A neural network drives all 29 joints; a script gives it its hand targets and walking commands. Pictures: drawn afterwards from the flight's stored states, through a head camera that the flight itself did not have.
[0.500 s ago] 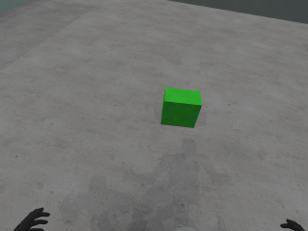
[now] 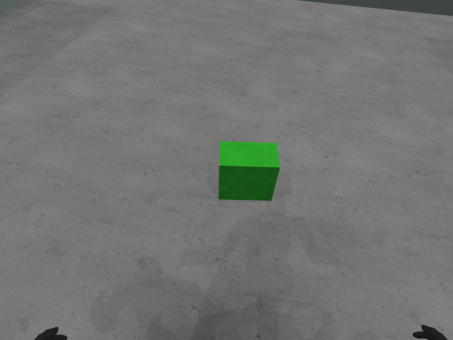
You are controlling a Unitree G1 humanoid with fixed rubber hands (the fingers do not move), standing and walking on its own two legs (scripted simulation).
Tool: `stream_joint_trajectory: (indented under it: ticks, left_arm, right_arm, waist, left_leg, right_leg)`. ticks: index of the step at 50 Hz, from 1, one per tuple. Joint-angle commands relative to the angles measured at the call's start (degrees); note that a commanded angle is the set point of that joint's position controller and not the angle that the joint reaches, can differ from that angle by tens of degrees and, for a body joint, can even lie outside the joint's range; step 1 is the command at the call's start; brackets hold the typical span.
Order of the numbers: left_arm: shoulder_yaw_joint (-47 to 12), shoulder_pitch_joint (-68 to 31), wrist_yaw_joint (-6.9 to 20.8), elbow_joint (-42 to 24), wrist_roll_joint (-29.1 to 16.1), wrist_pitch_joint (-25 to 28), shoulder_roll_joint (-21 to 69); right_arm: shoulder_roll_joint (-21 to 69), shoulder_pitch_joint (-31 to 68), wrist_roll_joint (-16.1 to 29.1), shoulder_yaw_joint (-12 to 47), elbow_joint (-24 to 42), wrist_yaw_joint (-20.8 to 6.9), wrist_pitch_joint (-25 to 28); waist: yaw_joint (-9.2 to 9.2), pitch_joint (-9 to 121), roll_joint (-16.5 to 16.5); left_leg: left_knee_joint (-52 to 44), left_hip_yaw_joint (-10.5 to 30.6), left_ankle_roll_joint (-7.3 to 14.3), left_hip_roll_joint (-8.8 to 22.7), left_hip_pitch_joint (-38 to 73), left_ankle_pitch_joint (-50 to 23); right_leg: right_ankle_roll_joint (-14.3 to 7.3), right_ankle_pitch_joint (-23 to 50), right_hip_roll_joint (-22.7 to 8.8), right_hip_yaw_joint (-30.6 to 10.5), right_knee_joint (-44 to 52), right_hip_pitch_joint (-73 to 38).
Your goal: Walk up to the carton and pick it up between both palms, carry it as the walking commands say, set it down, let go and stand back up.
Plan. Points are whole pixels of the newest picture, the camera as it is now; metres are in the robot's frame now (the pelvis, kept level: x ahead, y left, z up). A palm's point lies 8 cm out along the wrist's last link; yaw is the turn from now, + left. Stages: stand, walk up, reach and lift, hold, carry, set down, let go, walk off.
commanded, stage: walk up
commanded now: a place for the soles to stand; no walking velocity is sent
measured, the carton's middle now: (246, 172) +1.01 -0.13 -0.63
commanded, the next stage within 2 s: none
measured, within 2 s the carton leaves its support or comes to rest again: neither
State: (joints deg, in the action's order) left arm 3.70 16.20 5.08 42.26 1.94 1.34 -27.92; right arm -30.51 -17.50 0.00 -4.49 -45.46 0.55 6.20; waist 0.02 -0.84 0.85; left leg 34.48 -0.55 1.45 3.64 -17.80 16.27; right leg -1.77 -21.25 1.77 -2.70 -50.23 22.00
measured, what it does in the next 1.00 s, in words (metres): walks ahead: right foot, then left foot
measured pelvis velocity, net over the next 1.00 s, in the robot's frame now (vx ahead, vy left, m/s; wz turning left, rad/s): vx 0.29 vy -0.17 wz -0.09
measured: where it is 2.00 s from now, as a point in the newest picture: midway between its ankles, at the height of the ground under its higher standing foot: (275, 273)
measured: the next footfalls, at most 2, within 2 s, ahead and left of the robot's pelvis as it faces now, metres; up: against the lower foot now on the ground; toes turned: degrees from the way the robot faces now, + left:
right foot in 0.16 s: +0.16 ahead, -0.19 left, +0.00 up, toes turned +1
left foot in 0.46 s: +0.29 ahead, +0.04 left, +0.00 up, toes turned -2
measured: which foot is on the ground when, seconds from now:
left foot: down 0.00-0.16, up 0.18-0.44, down 0.46-0.74, up 0.76-1.00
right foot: up 0.00-0.14, down 0.16-0.48, up 0.50-0.72, down 0.74-1.00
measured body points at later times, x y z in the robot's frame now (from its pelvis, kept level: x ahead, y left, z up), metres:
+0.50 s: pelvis +0.16 -0.08 -0.01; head +0.18 -0.09 +0.44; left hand +0.25 +0.26 -0.09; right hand +0.23 -0.45 -0.09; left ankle +0.25 +0.04 -0.73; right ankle +0.12 -0.19 -0.72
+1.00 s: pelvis +0.29 -0.17 +0.00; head +0.32 -0.19 +0.45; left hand +0.39 +0.17 -0.08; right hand +0.34 -0.54 -0.10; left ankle +0.37 -0.04 -0.72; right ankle +0.28 -0.28 -0.73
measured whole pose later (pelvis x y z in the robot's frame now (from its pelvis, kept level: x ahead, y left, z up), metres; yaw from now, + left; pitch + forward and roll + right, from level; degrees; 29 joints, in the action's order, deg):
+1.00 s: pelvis +0.29 -0.17 +0.00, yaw -5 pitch +1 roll +1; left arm 4.3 21.0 3.2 42.4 1.5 2.8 -27.3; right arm -30.4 -18.3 0.0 -4.1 -45.4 -1.0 4.8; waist 0.0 -1.8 -1.0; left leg 39.5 0.8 1.7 -0.2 -25.9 22.5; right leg -1.4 -20.8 0.6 -2.4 -38.0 18.3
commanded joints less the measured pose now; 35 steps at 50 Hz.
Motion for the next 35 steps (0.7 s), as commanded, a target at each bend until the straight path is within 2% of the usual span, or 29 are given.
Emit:
stream_joint_trajectory:
  ticks: [1,2,3,4,5,6,7,8,9,10,11,13,14,15,18,19,20,21,22,23,24,25,26,28,29,31,33,34,35]
  left_arm:
    - [3.0,-4.2,1.4,-3.9,-1.1,1.4,-9.4]
    - [3.1,-4.6,1.6,-3.8,-1.2,1.4,-9.7]
    - [3.2,-3.3,1.6,-3.0,-1.1,1.5,-9.1]
    - [3.5,-1.3,1.5,-1.8,-1.0,1.6,-9.1]
    - [3.9,2.7,1.0,0.2,-0.9,1.9,-8.9]
    - [4.8,7.1,0.2,2.0,-0.3,2.5,-10.5]
    - [6.4,13.0,-0.6,2.8,0.3,2.8,-14.6]
    - [7.2,11.9,-1.4,0.4,-0.1,3.3,-20.6]
    - [6.2,8.7,-1.4,-0.5,-1.8,3.1,-18.8]
    - [5.8,7.7,-1.8,-0.9,-2.4,2.9,-16.2]
    - [5.0,5.0,-2.2,-1.0,-2.5,2.7,-14.5]
    - [4.5,3.3,-2.3,-1.9,-2.3,2.7,-13.0]
    - [4.0,4.0,-2.2,-2.1,-2.2,2.5,-13.0]
    - [4.1,4.4,-2.0,-2.4,-2.2,2.2,-12.6]
    - [3.5,4.4,-1.7,-3.7,-2.1,1.7,-11.5]
    - [3.3,3.7,-1.8,-4.0,-2.3,1.3,-11.1]
    - [3.3,1.2,-1.9,-4.8,-2.6,1.1,-10.8]
    - [2.6,0.3,-2.0,-6.1,-2.7,1.2,-9.2]
    - [1.8,-0.9,-2.0,-7.6,-2.8,1.9,-6.8]
    - [1.7,-1.5,-2.0,-8.0,-2.3,2.2,-5.6]
    - [2.5,-2.9,-2.2,-6.6,-1.3,1.9,-10.7]
    - [2.8,-3.6,-2.0,-4.8,-0.9,1.6,-11.8]
    - [2.3,-4.0,-1.7,-4.5,-0.8,1.4,-10.7]
    - [2.6,-1.1,-0.4,-3.3,-1.3,1.3,-9.7]
    - [3.0,-1.1,0.0,-2.8,-1.4,1.2,-9.8]
    - [3.7,-0.7,0.6,-2.6,-1.4,1.3,-10.0]
    - [3.8,2.3,0.7,-0.8,-1.4,1.7,-9.0]
    - [4.3,5.6,0.3,1.0,-1.0,2.0,-9.3]
    - [5.0,10.0,-0.5,2.7,-0.5,2.5,-10.5]
  right_arm:
    - [-16.3,-3.9,-0.7,-4.0,0.0,-0.3,0.8]
    - [-16.0,-3.2,-1.1,-3.9,0.5,-0.6,0.6]
    - [-16.4,-2.2,-0.8,-4.2,0.8,-0.8,0.5]
    - [-15.8,-0.3,-0.8,-4.1,1.2,-1.1,0.2]
    - [-14.8,2.1,-0.9,-3.8,1.8,-1.2,-0.3]
    - [-10.6,1.1,-1.2,-2.5,1.8,-1.0,-0.8]
    - [-6.0,0.1,-0.5,-1.0,3.2,-1.1,-0.7]
    - [-3.5,0.6,0.4,0.3,5.5,-0.4,-0.2]
    - [-10.1,5.3,0.2,-1.0,6.2,0.4,-0.2]
    - [-10.2,3.7,0.3,-1.0,4.7,0.2,-0.1]
    - [-9.3,4.4,0.4,-0.9,3.5,0.1,-0.2]
    - [-8.7,0.9,1.0,-1.2,3.4,-0.7,-0.1]
    - [-8.4,2.1,0.8,-1.4,3.8,-1.0,-0.2]
    - [-7.5,2.2,0.6,-1.3,3.8,-1.0,-0.3]
    - [-6.4,2.1,0.4,-1.1,2.9,-0.8,0.2]
    - [-5.6,1.6,0.1,-0.8,2.7,-0.5,0.6]
    - [-6.0,-2.1,0.0,-1.1,1.1,-0.2,0.7]
    - [-7.7,-7.7,-0.5,-2.0,-0.2,0.4,1.0]
    - [-11.7,-14.3,-1.1,-3.5,-1.0,1.1,1.3]
    - [-17.0,-15.1,-1.3,-4.9,0.0,1.2,1.6]
    - [-17.0,-11.8,0.2,-5.0,1.1,1.4,1.4]
    - [-15.3,-9.5,0.9,-4.4,1.2,1.4,1.4]
    - [-14.9,-8.1,0.6,-3.9,0.9,1.2,1.3]
    - [-13.9,-3.5,-0.2,-3.2,1.3,0.3,0.9]
    - [-14.7,-2.7,-0.6,-3.2,1.5,-0.2,0.6]
    - [-15.8,-1.5,-1.0,-3.6,1.9,-0.8,0.3]
    - [-14.9,1.1,-1.0,-3.4,2.7,-1.3,-0.3]
    - [-13.1,3.5,-1.3,-3.0,3.2,-1.6,-0.8]
    - [-10.0,1.8,-1.6,-2.2,3.2,-1.7,-1.2]
  waist:
    - [2.88,-6.6,-15.3]
    - [3.3,-6.2,-15.6]
    - [1.82,-4.2,-17.7]
    - [0.48,-3.0,-17.1]
    - [-2.61,-1.4,-15.7]
    - [-4.64,0.9,-7.1]
    - [-8.18,3.9,5.2]
    - [-6.53,4.8,16.9]
    - [-5.34,6.2,6.4]
    - [-4.22,4.7,3.1]
    - [-3.15,0.9,2.3]
    - [-2.11,-0.6,8.3]
    - [-2.49,-1.5,10.9]
    - [-2.8,-0.1,12.7]
    - [-3.36,3.3,13.1]
    - [-2.44,3.4,12.9]
    - [-0.23,3.8,10.7]
    - [2.72,6.2,5.0]
    - [6.28,10.6,-2.6]
    - [7.23,10.2,-11.3]
    - [6.32,8.7,-3.5]
    - [5.5,4.4,0.1]
    - [4.22,-1.1,-0.9]
    - [1.05,-7.6,-5.8]
    - [1.22,-10.2,-10.5]
    - [0.67,-9.7,-15.0]
    - [-1.23,-5.2,-16.0]
    - [-3.53,-3.0,-14.2]
    - [-5.21,0.3,-7.2]
  left_leg:
    - [-19.7,14.1,11.8,11.8,5.9,14.1]
    - [-19.1,12.3,11.3,10.5,6.0,13.1]
    - [-17.3,10.1,10.5,10.8,5.9,9.6]
    - [-14.1,7.9,9.7,10.0,4.3,4.5]
    - [-7.5,3.4,8.1,8.2,0.3,-0.8]
    - [6.2,-0.8,6.4,5.0,-4.9,-6.8]
    - [24.4,-3.8,3.2,0.7,-15.9,-2.7]
    - [33.0,0.0,0.2,-5.5,-27.8,15.1]
    - [33.0,4.5,1.3,-2.2,-28.8,16.7]
    - [32.4,3.9,1.7,-0.3,-27.5,11.8]
    - [30.1,3.9,1.5,1.0,-24.2,9.4]
    - [20.5,0.5,0.7,-0.4,-19.5,9.0]
    - [15.9,-1.4,0.5,-1.3,-15.8,8.6]
    - [11.8,-1.9,0.6,-2.2,-14.9,9.2]
    - [4.7,-3.6,0.6,-4.0,-10.4,3.6]
    - [0.9,-5.3,0.9,-4.8,-6.9,0.1]
    - [-3.3,-6.5,1.1,-5.7,-0.7,-4.0]
    - [-5.3,-4.0,2.6,-4.8,10.6,-7.3]
    - [-10.2,10.3,6.4,3.8,21.0,-0.4]
    - [-14.9,34.6,13.7,17.4,29.0,8.9]
    - [-15.7,39.4,17.2,21.1,28.5,16.9]
    - [-16.6,37.0,17.2,20.0,24.4,19.1]
    - [-17.2,32.5,15.8,18.1,18.6,16.6]
    - [-20.7,23.8,12.9,14.0,3.8,19.5]
    - [-21.6,20.4,12.2,11.5,-0.6,21.5]
    - [-21.6,16.8,12.0,11.5,-4.9,21.3]
    - [-16.8,9.7,9.4,8.4,-5.9,17.9]
    - [-10.6,7.0,7.7,6.3,-7.6,15.6]
    - [1.1,3.2,6.4,3.3,-10.9,12.6]
  right_leg:
    - [1.7,-4.3,-4.5,1.7,5.4,12.6]
    - [1.9,-3.5,-3.8,3.0,8.2,10.7]
    - [1.5,-2.8,-3.8,3.4,11.5,6.6]
    - [1.4,-2.1,-2.6,5.5,15.4,0.9]
    - [1.4,2.3,-0.7,8.1,20.4,-8.1]
    - [0.7,2.5,1.8,7.6,24.0,-18.7]
    - [-2.6,0.2,-6.6,-8.6,28.1,-28.0]
    - [-9.7,5.5,-20.5,-36.4,34.0,-28.8]
    - [-14.4,8.5,-20.2,-34.7,30.6,-28.9]
    - [-13.1,12.1,-18.4,-29.7,29.0,-27.1]
    - [-10.9,16.2,-16.1,-24.3,28.3,-20.8]
    - [-9.4,24.8,-12.3,-14.9,26.3,-16.9]
    - [-9.7,23.0,-10.9,-12.2,27.2,-13.0]
    - [-10.1,21.5,-10.4,-12.6,26.6,-14.0]
    - [-10.2,24.6,-10.0,-12.0,24.1,-15.9]
    - [-9.1,26.5,-9.3,-9.9,21.8,-14.2]
    - [-8.2,27.1,-8.3,-7.5,17.5,-11.3]
    - [-6.2,26.7,-6.9,-6.4,10.0,-3.9]
    - [-3.1,22.7,-3.5,-3.2,-2.6,5.7]
    - [0.0,2.1,2.2,-1.6,-13.0,21.7]
    - [0.0,-6.5,-1.7,-4.7,-15.5,24.7]
    - [0.1,-5.2,-3.9,-5.3,-15.4,25.6]
    - [0.2,-4.8,-5.7,-4.4,-11.9,25.0]
    - [0.8,-7.5,-5.7,-2.0,-2.2,15.3]
    - [1.0,-7.3,-4.9,0.1,0.6,11.8]
    - [1.2,-4.6,-4.9,1.4,5.8,6.1]
    - [1.0,1.2,-3.3,4.6,14.9,-3.8]
    - [1.1,2.8,-1.1,6.6,18.4,-11.2]
    - [0.9,1.7,1.4,7.0,20.5,-20.1]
